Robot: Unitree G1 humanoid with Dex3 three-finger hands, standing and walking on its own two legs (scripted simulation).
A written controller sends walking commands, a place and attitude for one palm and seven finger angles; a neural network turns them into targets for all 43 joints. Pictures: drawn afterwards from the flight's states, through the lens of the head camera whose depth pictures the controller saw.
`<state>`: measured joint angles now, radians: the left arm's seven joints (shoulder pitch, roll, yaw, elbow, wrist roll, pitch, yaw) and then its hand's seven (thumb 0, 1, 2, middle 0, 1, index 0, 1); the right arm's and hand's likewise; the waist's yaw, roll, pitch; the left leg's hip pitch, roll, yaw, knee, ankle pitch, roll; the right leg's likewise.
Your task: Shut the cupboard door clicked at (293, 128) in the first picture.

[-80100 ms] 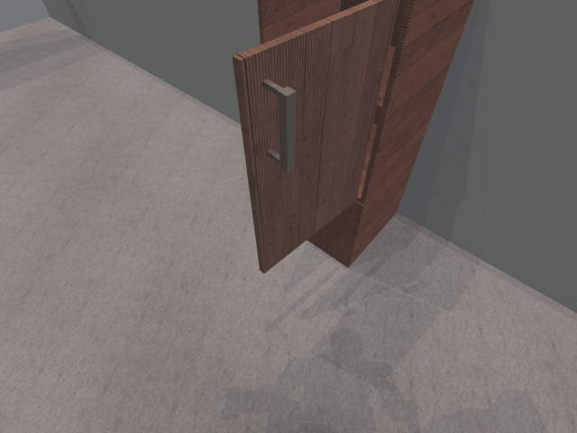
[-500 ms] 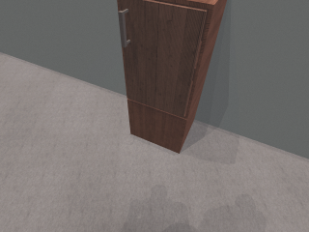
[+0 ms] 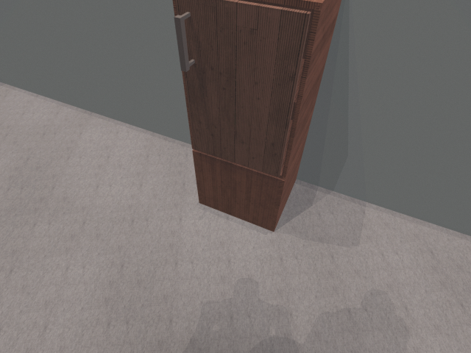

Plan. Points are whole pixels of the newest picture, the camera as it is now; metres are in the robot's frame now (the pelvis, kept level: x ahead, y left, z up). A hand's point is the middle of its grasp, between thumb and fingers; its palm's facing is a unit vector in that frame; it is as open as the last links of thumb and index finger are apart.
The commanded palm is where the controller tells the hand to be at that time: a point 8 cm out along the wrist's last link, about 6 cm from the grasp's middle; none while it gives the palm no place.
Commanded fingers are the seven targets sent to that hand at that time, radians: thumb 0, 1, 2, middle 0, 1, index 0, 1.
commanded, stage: look to check the result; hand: left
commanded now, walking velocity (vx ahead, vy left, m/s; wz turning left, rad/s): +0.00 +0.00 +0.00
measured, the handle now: (186, 42) +0.92 +0.20 +0.12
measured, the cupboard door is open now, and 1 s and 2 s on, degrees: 0 0 0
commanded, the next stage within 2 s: stand and wait in 0.02 s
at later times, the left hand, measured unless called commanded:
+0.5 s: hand out of the picture +0.02 +0.18 -0.17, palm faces +0.01 -0.98 -0.22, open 7.4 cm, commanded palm none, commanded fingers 0.00 0.90 0.90 -0.20 -0.30 -0.20 -0.30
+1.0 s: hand out of the picture +0.03 +0.18 -0.17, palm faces +0.02 -0.97 -0.23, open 7.4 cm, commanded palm none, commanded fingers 0.00 0.90 0.90 -0.20 -0.30 -0.20 -0.30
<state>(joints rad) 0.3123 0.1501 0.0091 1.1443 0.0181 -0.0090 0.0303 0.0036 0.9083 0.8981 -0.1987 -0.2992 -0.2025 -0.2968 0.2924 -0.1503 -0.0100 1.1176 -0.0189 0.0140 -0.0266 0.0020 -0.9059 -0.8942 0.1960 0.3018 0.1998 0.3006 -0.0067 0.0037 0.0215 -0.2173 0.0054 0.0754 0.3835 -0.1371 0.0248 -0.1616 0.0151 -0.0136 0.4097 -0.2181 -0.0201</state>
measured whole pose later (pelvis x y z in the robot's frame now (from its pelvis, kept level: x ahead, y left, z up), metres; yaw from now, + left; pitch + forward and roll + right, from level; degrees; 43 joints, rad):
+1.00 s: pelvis +0.03 -0.02 +0.00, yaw +0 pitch -2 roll +0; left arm 0.26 0.19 0.01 1.15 0.01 -0.02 0.03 0.00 0.91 0.90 -0.20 -0.30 -0.20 -0.30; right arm 0.22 -0.20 0.00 1.13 -0.02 0.01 -0.03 0.00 -0.91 -0.89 0.20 0.30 0.20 0.30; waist 0.00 0.00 0.04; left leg -0.15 0.02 0.07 0.35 -0.16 0.00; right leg -0.08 0.04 -0.02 0.34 -0.23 -0.04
